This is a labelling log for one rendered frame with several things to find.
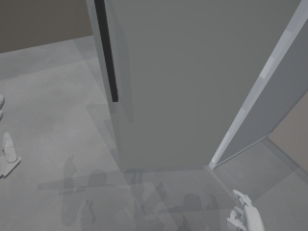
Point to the fridge door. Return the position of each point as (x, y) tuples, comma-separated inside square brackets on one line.
[(183, 69)]

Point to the handle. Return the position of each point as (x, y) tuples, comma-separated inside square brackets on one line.
[(106, 44)]

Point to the robot right hand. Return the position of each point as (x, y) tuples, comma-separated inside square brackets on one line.
[(249, 216)]

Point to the robot left hand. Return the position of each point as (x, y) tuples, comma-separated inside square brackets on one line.
[(10, 160)]

